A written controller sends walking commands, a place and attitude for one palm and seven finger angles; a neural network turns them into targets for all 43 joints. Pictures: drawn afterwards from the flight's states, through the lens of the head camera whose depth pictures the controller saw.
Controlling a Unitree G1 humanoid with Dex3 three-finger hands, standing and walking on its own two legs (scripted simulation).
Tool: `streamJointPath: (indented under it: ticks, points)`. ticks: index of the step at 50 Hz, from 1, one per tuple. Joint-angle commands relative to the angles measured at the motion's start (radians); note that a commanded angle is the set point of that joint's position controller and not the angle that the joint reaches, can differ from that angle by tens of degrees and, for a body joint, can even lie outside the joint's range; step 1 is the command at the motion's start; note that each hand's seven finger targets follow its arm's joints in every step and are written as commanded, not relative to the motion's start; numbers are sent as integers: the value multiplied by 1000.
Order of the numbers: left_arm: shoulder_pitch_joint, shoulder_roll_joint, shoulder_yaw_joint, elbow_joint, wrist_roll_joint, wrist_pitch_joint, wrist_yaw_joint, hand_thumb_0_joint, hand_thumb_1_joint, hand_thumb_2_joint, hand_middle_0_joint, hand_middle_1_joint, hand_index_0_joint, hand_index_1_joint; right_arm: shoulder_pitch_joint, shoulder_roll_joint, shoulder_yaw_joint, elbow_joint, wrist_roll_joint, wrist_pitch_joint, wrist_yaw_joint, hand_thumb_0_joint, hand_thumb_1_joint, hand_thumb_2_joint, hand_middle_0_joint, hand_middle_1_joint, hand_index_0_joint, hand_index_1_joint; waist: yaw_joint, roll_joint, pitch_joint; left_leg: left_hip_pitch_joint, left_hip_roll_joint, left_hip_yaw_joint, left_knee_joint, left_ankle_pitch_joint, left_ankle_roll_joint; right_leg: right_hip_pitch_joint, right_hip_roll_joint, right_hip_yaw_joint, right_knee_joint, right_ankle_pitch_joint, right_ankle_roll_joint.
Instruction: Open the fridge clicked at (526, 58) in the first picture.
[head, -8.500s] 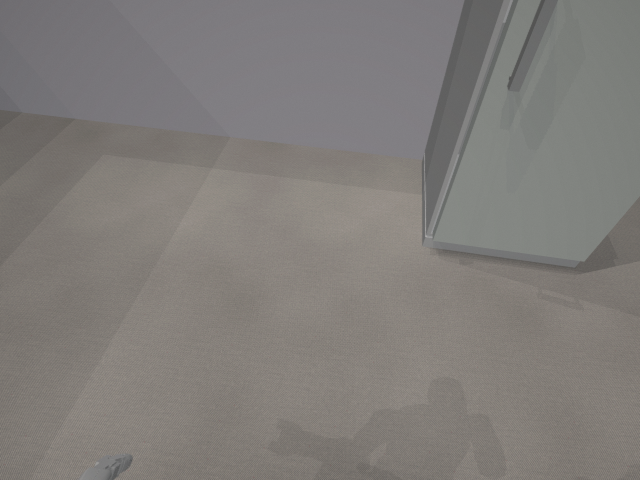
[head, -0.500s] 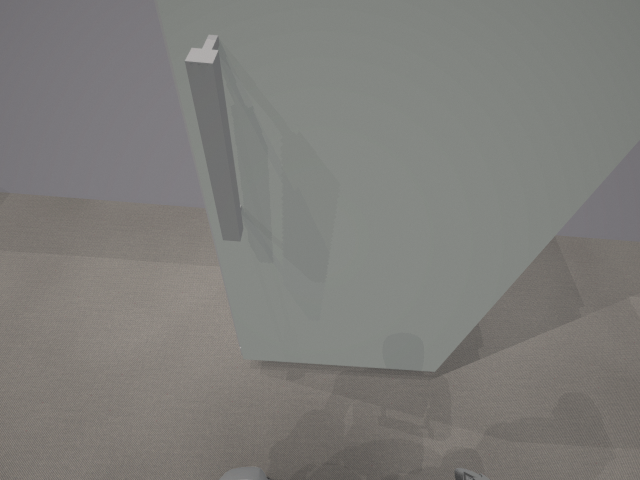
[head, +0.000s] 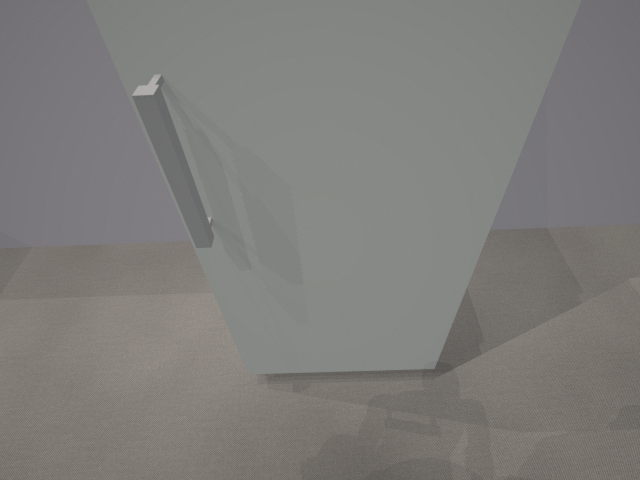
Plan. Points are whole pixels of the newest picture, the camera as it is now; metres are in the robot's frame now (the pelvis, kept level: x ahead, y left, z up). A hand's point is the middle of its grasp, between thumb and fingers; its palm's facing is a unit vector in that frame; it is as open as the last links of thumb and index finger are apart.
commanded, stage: come to a stop and stand still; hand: left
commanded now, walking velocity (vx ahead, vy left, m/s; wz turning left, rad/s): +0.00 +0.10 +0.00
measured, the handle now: (184, 170) +0.52 +0.24 +0.12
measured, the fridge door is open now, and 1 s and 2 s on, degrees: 0 0 0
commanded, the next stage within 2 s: look again from close up in 1.62 s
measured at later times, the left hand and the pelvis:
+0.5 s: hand out of the picture -0.02 +0.21 -0.18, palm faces +0.04 -0.98 -0.18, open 7.4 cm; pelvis -0.02 +0.04 +0.00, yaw +0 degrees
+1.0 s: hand out of the picture +0.01 +0.23 -0.17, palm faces +0.04 -0.95 -0.30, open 7.4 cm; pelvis -0.05 +0.01 -0.01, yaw +2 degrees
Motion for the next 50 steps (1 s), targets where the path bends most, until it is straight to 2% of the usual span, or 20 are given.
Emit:
streamJointPath:
  ticks: [1,2,4,5,6,7,8,10,12,19,29,30,31,32,34,35,37,40,41,50]
  points:
    - [74,204,55,-16,-4,-30,12,0,900,900,-200,-300,-200,-300,-81,-17,13,-81,6,-42,-10,0,-900,-900,200,300,200,300,72,-188,38,-64,16,-4,-186,-108,-5,137,-264,233,-143,147,-152]
    - [74,206,55,-7,-5,-28,13,0,900,900,-200,-300,-200,-300,-67,-12,19,-73,9,-44,-16,0,-900,-900,200,300,200,300,67,-193,24,-13,9,0,-250,-97,-4,133,-257,222,-115,234,-151]
    - [22,195,51,1,-17,-25,16,0,900,900,-200,-300,-200,-300,31,1,28,-28,14,-53,-26,0,-900,-900,200,300,200,300,18,-191,-19,170,0,3,-448,69,3,75,-206,164,-46,273,-106]
    - [10,169,44,0,-24,-22,15,0,900,900,-200,-300,-200,-300,64,-14,28,-6,16,-63,-29,0,-900,-900,200,300,200,300,13,-135,-36,265,22,-20,-499,170,16,29,-146,119,11,254,-68]
    - [22,134,33,0,-30,-19,13,0,900,900,-200,-300,-200,-300,79,-48,25,3,11,-73,-35,0,-900,-900,200,300,200,300,15,-30,-66,340,95,-84,-475,311,45,-38,-88,70,51,183,-32]
    - [22,105,26,4,-30,-16,11,0,900,900,-200,-300,-200,-300,70,-79,22,5,9,-73,-40,0,-900,-900,200,300,200,300,23,44,-74,321,172,-134,-456,416,80,-44,-57,25,47,96,-5]
    - [9,97,24,8,-25,-11,13,0,900,900,-200,-300,-200,-300,42,-88,23,3,8,-64,-43,0,-900,-900,200,300,200,300,30,32,-33,259,185,-113,-461,360,88,-23,-44,9,16,20,7]
    - [-25,97,14,32,-21,-3,11,0,900,900,-200,-300,-200,-300,18,-63,32,19,12,-67,-47,0,-900,-900,200,300,200,300,21,97,15,213,150,-114,-511,352,86,4,-39,-13,27,47,21]
    - [-18,98,9,52,-22,-1,9,0,900,900,-200,-300,-200,-300,14,-50,38,26,13,-66,-51,0,-900,-900,200,300,200,300,22,85,74,181,135,-98,-522,344,78,12,-37,-1,11,67,21]
    - [3,99,-3,95,-20,-1,9,0,900,900,-200,-300,-200,-300,26,-35,45,46,15,-69,-50,0,-900,-900,200,300,200,300,14,-7,121,155,103,-96,-558,145,63,16,-55,26,-50,79,19]
    - [12,98,-6,96,-22,-13,11,0,900,900,-200,-300,-200,-300,42,-22,46,61,16,-78,-47,0,-900,-900,200,300,200,300,8,-28,73,198,89,-72,-537,196,59,33,-67,37,-68,122,13]
    - [-7,279,-12,2,-2,-41,10,0,900,900,-200,-300,-200,-300,-6,-161,43,-62,4,-87,-31,0,-900,-900,200,300,200,300,-16,-58,150,137,45,-95,-510,354,34,18,-37,6,10,177,-10]
    - [14,210,18,-18,-6,-42,16,0,900,900,-200,-300,-200,-300,20,-163,13,-80,-3,-116,-41,0,-900,-900,200,300,200,300,-5,27,-42,196,87,-118,-424,505,42,52,-51,14,105,133,-19]
    - [13,199,23,-14,-5,-43,16,0,900,900,-200,-300,-200,-300,22,-151,4,-64,-2,-121,-55,0,-900,-900,200,300,200,300,-7,72,-131,274,101,-115,-381,655,53,35,-45,6,125,177,-33]
    - [33,182,13,-35,-12,-38,13,0,900,900,-200,-300,-200,-300,38,-135,8,-78,5,-112,-62,0,-900,-900,200,300,200,300,-6,69,-145,295,103,-105,-351,595,80,14,-38,5,87,156,-35]
    - [37,183,13,-47,-12,-35,11,0,900,900,-200,-300,-200,-300,33,-129,12,-91,3,-105,-60,0,-900,-900,200,300,200,300,-5,-1,-122,246,98,-100,-334,511,89,26,-41,8,78,182,-37]
    - [18,207,25,-64,-9,-26,10,0,900,900,-200,-300,-200,-300,16,-134,3,-106,6,-91,-56,0,-900,-900,200,300,200,300,-7,-75,-15,130,70,-77,-342,288,87,15,-61,32,61,175,-42]
    - [-2,225,24,-90,-12,-24,9,0,900,900,-200,-300,-200,-300,6,-128,10,-115,3,-78,-44,0,-900,-900,200,300,200,300,-9,-99,84,64,55,-70,-368,115,84,-44,-68,66,8,32,-45]
    - [-13,242,26,-96,-13,-26,8,0,900,900,-200,-300,-200,-300,0,-136,10,-117,3,-77,-41,0,-900,-900,200,300,200,300,-12,-79,109,58,48,-67,-374,85,80,-67,-72,78,-11,-16,-46]
    - [-71,317,31,-128,-14,-32,-1,0,900,900,-200,-300,-200,-300,-34,-193,14,-122,0,-72,-22,0,-900,-900,200,300,200,300,-12,-68,78,92,49,-74,-416,1,73,-87,-81,113,-99,-186,-41]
